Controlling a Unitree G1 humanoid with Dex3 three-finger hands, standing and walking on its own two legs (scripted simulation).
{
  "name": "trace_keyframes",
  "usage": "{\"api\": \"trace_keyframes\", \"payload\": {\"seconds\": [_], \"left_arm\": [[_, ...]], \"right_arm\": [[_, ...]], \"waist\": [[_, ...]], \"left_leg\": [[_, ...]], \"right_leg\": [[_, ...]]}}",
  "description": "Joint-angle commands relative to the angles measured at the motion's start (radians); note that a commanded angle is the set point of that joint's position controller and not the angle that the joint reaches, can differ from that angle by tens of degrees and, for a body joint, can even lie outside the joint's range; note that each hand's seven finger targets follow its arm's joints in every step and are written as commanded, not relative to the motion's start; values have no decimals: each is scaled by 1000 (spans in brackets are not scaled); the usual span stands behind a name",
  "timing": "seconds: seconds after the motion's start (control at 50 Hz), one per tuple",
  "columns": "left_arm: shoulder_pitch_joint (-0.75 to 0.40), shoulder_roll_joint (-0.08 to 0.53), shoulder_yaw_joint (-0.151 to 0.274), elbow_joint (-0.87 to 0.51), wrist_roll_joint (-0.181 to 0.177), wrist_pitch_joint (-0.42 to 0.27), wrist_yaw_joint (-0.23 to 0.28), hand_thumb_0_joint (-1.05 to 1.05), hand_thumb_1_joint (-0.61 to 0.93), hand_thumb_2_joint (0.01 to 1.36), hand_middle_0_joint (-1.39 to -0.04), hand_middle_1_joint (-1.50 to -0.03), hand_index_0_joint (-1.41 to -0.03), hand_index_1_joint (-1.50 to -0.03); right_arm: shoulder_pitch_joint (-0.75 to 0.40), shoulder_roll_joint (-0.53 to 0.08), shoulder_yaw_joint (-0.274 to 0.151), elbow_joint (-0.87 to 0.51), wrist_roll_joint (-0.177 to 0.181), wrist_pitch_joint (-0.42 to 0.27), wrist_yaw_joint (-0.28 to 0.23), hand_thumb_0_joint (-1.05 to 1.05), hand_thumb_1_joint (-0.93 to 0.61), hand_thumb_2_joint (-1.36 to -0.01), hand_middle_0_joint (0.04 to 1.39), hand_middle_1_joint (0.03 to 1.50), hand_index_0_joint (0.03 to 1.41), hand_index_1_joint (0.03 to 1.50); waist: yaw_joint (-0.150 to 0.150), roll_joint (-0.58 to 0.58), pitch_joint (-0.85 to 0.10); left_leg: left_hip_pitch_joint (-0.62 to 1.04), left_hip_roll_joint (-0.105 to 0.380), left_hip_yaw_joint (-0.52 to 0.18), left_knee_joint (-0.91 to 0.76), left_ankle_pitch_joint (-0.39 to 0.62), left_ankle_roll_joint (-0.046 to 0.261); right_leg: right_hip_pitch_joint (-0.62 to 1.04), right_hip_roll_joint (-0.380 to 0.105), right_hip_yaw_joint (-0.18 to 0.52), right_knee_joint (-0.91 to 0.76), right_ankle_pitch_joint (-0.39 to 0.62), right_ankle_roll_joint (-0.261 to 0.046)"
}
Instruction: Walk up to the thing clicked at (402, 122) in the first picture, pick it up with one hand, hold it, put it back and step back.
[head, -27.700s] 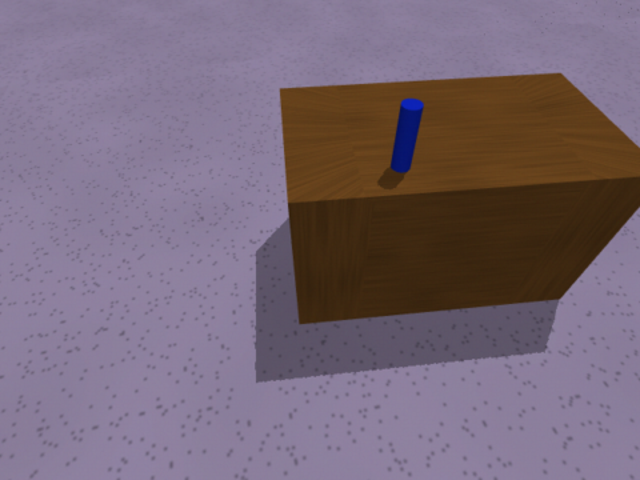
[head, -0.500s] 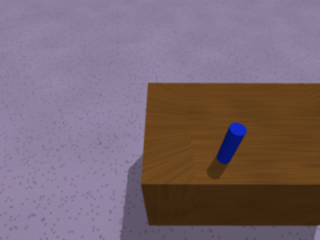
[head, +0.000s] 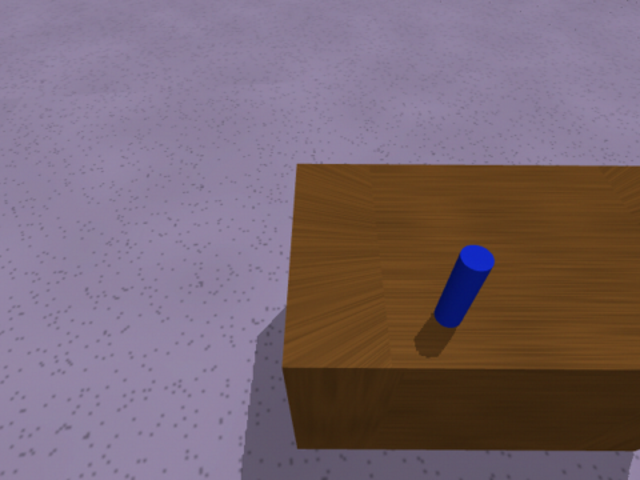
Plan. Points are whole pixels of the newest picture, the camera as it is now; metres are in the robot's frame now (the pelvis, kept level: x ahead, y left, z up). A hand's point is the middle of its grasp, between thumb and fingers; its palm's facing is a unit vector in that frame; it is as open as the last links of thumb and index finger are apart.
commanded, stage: stand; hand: right
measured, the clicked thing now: (461, 289) +0.43 -0.23 -0.09
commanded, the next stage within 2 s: step back in 0.52 s
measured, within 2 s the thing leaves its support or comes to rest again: neither
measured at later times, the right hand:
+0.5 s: hand out of the picture +0.08 -0.25 -0.16, palm faces -0.03 +0.94 -0.35, open 7.4 cm
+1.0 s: hand out of the picture +0.01 -0.25 -0.18, palm faces -0.08 +0.90 -0.43, open 7.4 cm
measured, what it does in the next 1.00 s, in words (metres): steps on the spot: left foot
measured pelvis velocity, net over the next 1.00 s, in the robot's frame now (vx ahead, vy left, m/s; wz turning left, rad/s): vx -0.08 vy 0.03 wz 0.06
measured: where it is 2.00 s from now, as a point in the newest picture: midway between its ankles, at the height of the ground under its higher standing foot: outside the picture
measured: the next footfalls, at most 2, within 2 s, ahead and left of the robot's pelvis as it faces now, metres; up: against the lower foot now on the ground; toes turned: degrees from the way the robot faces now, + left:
left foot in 0.98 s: -0.05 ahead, +0.15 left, +0.00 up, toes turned +1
right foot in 1.34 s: -0.11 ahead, -0.09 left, +0.00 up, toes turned +0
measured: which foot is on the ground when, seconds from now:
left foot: down 0.00-0.76, up 0.78-0.96, down 0.98-1.00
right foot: down 0.00-0.98, up 1.00-1.00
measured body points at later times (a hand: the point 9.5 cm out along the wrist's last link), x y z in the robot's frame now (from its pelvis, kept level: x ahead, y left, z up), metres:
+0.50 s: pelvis +0.01 +0.00 +0.00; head +0.03 +0.00 +0.45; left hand +0.07 +0.31 -0.14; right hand +0.08 -0.30 -0.13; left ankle +0.00 +0.14 -0.75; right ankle -0.03 -0.14 -0.75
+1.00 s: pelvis -0.08 +0.03 -0.04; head -0.01 +0.04 +0.41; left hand +0.05 +0.35 -0.16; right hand +0.01 -0.30 -0.15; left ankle -0.09 +0.15 -0.75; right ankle -0.03 -0.14 -0.75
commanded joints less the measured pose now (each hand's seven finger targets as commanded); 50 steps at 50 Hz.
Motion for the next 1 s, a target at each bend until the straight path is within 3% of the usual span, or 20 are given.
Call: {"api": "trace_keyframes", "payload": {"seconds": [0.0,0.32,0.48,0.5,0.54,0.58,0.66,0.7,0.72,0.74,0.76,0.78,0.8,0.84,0.88,0.9,0.92,0.94,0.96,0.98], "left_arm": [[-20,207,38,-53,5,-21,15,0,900,900,-200,-300,-200,-300],[-22,208,39,-56,3,-19,15,0,900,900,-200,-300,-200,-300],[-18,208,37,-61,3,-23,18,0,900,900,-200,-300,-200,-300],[-32,264,79,-83,-17,-11,27,0,900,900,-200,-300,-200,-300],[-15,244,82,-111,-21,-2,33,0,900,900,-200,-300,-200,-300],[-23,228,85,-142,-21,8,33,0,900,900,-200,-300,-200,-300],[-14,220,86,-181,-10,24,30,0,900,900,-200,-300,-200,-300],[5,249,97,-192,-3,24,27,0,900,900,-200,-300,-200,-300],[11,286,108,-197,0,23,26,0,900,900,-200,-300,-200,-300],[-15,331,119,-216,9,19,27,0,900,900,-200,-300,-200,-300],[-37,358,127,-249,26,13,31,0,900,900,-200,-300,-200,-300],[-93,353,128,-270,28,11,35,0,900,900,-200,-300,-200,-300],[-154,326,122,-292,29,11,37,0,900,900,-200,-300,-200,-300],[-195,308,115,-318,41,10,44,0,900,900,-200,-300,-200,-300],[-135,297,114,-322,40,14,45,0,900,900,-200,-300,-200,-300],[-127,298,116,-322,31,19,42,0,900,900,-200,-300,-200,-300],[-120,297,115,-329,18,27,39,0,900,900,-200,-300,-200,-300],[-78,272,107,-329,7,38,34,0,900,900,-200,-300,-200,-300],[-28,203,95,-342,-5,46,31,0,900,900,-200,-300,-200,-300],[-60,206,100,-349,-5,50,44,0,900,900,-200,-300,-200,-300]], "right_arm": [[-30,-217,-42,-52,-2,-19,-12,0,-900,-900,200,300,200,300],[-23,-218,-41,-52,-2,-21,-13,0,-900,-900,200,300,200,300],[-21,-219,-42,-55,0,-24,-16,0,-900,-900,200,300,200,300],[-58,-271,-65,-74,8,-2,-9,0,-900,-900,200,300,200,300],[-26,-259,-72,-97,19,9,-7,0,-900,-900,200,300,200,300],[-22,-274,-88,-121,18,19,-6,0,-900,-900,200,300,200,300],[-48,-288,-107,-173,16,38,-6,0,-900,-900,200,300,200,300],[-60,-269,-108,-201,17,47,-4,0,-900,-900,200,300,200,300],[-72,-243,-104,-213,15,50,-3,0,-900,-900,200,300,200,300],[-70,-213,-100,-225,14,55,-1,0,-900,-900,200,300,200,300],[-55,-216,-101,-243,1,64,-2,0,-900,-900,200,300,200,300],[-9,-237,-110,-236,8,69,-3,0,-900,-900,200,300,200,300],[44,-245,-118,-225,18,69,0,0,-900,-900,200,300,200,300],[98,-243,-117,-224,21,61,5,0,-900,-900,200,300,200,300],[94,-241,-116,-230,1,50,8,0,-900,-900,200,300,200,300],[114,-232,-114,-225,-6,43,8,0,-900,-900,200,300,200,300],[140,-225,-116,-215,-14,34,6,0,-900,-900,200,300,200,300],[130,-238,-123,-214,-28,25,1,0,-900,-900,200,300,200,300],[105,-320,-142,-241,-50,17,-4,0,-900,-900,200,300,200,300],[64,-434,-155,-263,-39,16,1,0,-900,-900,200,300,200,300]], "waist": [[2,15,-73],[4,14,-82],[2,13,-118],[7,8,-10],[-1,19,-83],[-8,52,-135],[-3,92,-138],[13,33,-137],[31,-37,-113],[37,-182,-100],[41,-228,-71],[2,-178,-59],[-35,-150,-61],[-53,-194,-73],[-11,-199,-93],[-10,-193,-116],[-24,-163,-129],[-19,-73,-112],[5,150,-120],[-20,259,-123]], "left_leg": [[13,97,-66,-36,176,43],[12,100,-72,-37,204,43],[38,103,-59,-8,322,47],[-39,87,-64,79,457,78],[-28,101,-53,130,536,105],[-41,117,-73,146,525,139],[-122,127,-127,187,356,185],[-180,63,-97,309,209,166],[-209,-13,-55,420,84,118],[-245,-119,2,617,-171,76],[-300,-110,-66,774,-409,68],[-294,-79,-134,842,-410,69],[-276,-71,-139,853,-373,72],[-259,-32,-95,704,-330,68],[-265,-16,-42,486,-321,65],[-239,-17,-20,351,-277,60],[-174,-38,18,187,-155,58],[-106,-34,6,69,48,52],[-32,168,-304,32,294,112],[-69,317,-478,29,467,264]], "right_leg": [[-8,-95,62,-52,131,-46],[2,-97,58,-39,145,-45],[37,-104,53,-23,286,-41],[-37,-76,38,77,384,-49],[-20,-68,24,149,397,-70],[-29,-44,16,227,321,-87],[-97,-35,52,302,160,-118],[-118,-102,118,257,160,-167],[-148,-188,200,161,194,-222],[-178,-318,328,50,266,-296],[-230,-411,418,20,324,-367],[-269,-401,363,40,315,-356],[-269,-346,283,76,303,-325],[-232,-279,200,133,268,-248],[-134,-256,187,194,281,-215],[-82,-247,181,248,298,-205],[-84,-219,150,326,315,-187],[-157,-151,103,426,242,-151],[-318,2,61,615,-22,-91],[-416,152,136,741,-470,-62]]}}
